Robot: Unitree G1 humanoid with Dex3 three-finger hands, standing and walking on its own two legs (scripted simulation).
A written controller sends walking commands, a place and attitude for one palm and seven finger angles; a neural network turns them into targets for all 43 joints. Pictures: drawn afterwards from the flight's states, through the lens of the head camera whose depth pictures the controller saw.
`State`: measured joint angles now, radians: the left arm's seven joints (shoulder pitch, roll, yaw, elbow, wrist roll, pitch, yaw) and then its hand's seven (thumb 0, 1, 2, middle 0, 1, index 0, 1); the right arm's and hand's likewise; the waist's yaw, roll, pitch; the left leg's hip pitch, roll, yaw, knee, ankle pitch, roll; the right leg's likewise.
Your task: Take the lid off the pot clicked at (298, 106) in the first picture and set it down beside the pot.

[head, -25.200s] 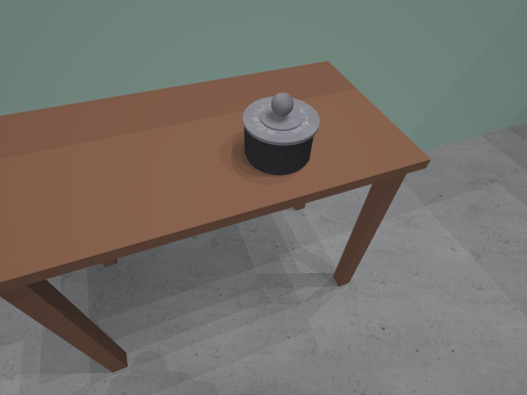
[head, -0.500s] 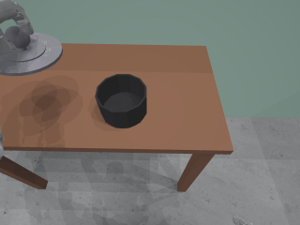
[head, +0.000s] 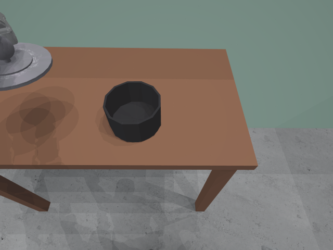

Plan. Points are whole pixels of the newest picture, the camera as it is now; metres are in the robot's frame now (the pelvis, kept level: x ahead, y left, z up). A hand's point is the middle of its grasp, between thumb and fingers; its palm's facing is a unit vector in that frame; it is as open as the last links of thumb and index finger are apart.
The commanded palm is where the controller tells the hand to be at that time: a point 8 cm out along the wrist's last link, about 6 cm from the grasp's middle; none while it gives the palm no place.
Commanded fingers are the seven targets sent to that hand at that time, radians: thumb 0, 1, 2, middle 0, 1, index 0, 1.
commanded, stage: lower the lid onto the table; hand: left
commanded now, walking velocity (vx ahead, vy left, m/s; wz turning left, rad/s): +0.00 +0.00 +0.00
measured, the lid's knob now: out of the picture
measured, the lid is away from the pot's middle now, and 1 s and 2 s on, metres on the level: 0.25 0.23 0.24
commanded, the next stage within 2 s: none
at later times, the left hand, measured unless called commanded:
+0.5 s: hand (2, 67) +0.44 +0.34 +0.19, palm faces -0.36 -0.15 -0.92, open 8.2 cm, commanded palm +0.45 +0.34 +0.27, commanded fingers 0.00 0.66 1.05 -1.17 -1.16 -0.67 -0.97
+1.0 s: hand (19, 77) +0.45 +0.33 +0.16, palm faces -0.41 -0.14 -0.90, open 8.2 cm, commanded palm +0.47 +0.33 +0.23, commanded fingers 0.00 0.66 1.05 -1.17 -1.16 -0.67 -0.97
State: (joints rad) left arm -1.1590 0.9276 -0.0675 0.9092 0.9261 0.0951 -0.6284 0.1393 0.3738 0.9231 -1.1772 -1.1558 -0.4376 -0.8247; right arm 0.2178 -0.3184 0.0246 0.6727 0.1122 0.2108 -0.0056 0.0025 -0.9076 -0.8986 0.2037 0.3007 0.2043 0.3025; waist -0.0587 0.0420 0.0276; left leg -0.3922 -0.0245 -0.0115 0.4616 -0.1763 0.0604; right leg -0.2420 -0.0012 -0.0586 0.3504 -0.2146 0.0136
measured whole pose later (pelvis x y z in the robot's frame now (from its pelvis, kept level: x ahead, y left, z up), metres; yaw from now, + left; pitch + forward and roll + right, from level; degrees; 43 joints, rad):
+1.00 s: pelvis +0.00 +0.01 +0.00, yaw -1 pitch +8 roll -3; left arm -1.10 0.88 -0.05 1.01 0.93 -0.06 -0.57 0.14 0.38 0.92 -1.18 -1.16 -0.43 -0.82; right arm 0.25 -0.30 0.03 0.68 0.10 0.20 -0.02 0.00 -0.91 -0.90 0.21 0.30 0.21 0.30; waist -0.08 0.03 0.01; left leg -0.46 -0.02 -0.01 0.52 -0.20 0.07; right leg -0.31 0.00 -0.05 0.40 -0.23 0.02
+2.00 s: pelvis +0.00 +0.01 -0.01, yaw -2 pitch +10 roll -3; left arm -1.00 0.88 -0.01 1.09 0.95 -0.14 -0.49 0.14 0.38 0.92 -1.17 -1.16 -0.43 -0.82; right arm 0.28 -0.30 0.03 0.69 0.10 0.20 -0.05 0.00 -0.91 -0.90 0.21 0.30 0.21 0.30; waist -0.10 0.02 -0.01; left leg -0.55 -0.01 0.00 0.61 -0.24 0.07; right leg -0.40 0.02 -0.04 0.49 -0.26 0.02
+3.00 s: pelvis -0.01 +0.01 -0.03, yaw -3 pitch +16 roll -5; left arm -1.02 0.92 0.00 1.17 1.00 -0.18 -0.42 0.15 0.36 0.92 -1.17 -1.16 -0.44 -0.85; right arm 0.32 -0.30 0.03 0.69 0.10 0.18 -0.08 0.00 -0.90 -0.90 0.21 0.30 0.21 0.30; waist -0.13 0.02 -0.04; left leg -0.75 0.01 0.00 0.78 -0.31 0.06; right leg -0.60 0.03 -0.04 0.66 -0.33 0.02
